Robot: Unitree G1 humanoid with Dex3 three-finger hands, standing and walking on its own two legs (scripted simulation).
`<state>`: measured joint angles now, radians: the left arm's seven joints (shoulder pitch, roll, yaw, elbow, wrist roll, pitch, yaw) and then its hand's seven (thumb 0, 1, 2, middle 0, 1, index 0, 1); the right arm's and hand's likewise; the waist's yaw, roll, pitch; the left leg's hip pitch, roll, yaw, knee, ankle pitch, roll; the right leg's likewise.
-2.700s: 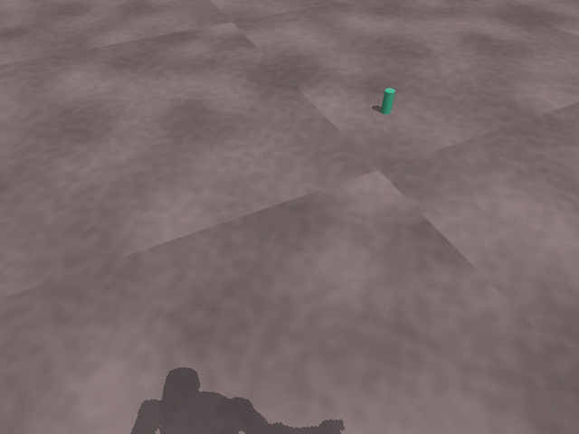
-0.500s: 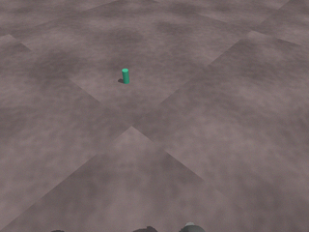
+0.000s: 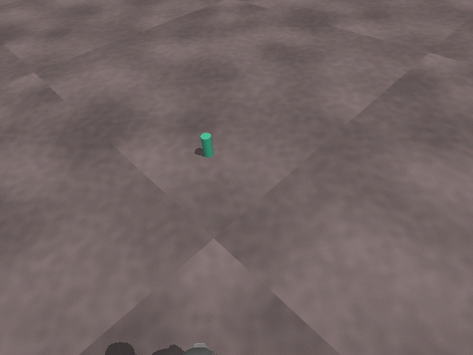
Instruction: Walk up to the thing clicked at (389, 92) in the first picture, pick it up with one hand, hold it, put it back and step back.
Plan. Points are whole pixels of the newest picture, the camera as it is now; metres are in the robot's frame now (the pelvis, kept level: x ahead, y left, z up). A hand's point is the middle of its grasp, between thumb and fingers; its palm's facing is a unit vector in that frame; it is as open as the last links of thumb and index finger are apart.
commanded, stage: walk up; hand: left
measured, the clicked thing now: (207, 145) +1.40 +0.26 -0.70
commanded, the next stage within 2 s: none
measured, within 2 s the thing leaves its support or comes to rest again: neither
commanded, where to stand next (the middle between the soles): +1.04 +0.05 m, yaw +0 degrees
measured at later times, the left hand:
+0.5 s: hand (127, 264) +0.36 +0.29 -0.14, palm faces -0.08 -0.92 -0.38, open 7.4 cm
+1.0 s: hand (133, 225) +0.48 +0.32 -0.16, palm faces +0.04 -0.92 -0.38, open 7.4 cm
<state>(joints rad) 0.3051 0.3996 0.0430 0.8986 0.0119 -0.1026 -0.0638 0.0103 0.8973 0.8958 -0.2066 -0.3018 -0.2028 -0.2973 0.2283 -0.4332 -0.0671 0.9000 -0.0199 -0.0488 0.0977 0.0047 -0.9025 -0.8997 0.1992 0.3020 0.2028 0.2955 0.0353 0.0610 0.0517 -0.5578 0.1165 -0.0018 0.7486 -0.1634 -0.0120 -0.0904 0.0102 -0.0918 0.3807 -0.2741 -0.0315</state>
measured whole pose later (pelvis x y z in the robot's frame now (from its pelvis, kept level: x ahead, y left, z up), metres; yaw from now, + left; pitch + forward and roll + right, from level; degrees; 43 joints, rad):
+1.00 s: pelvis +0.48 +0.03 -0.02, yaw +3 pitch -2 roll -1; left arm 0.35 0.45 0.05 0.92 0.01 -0.07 -0.05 0.01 0.90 0.90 -0.21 -0.30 -0.20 -0.30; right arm 0.22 -0.43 -0.08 0.90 -0.03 -0.06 0.09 0.01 -0.90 -0.90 0.20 0.30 0.20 0.30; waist 0.05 -0.01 0.06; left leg -0.40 0.06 0.07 0.61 -0.16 0.02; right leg -0.13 -0.10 -0.12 0.69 -0.44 0.00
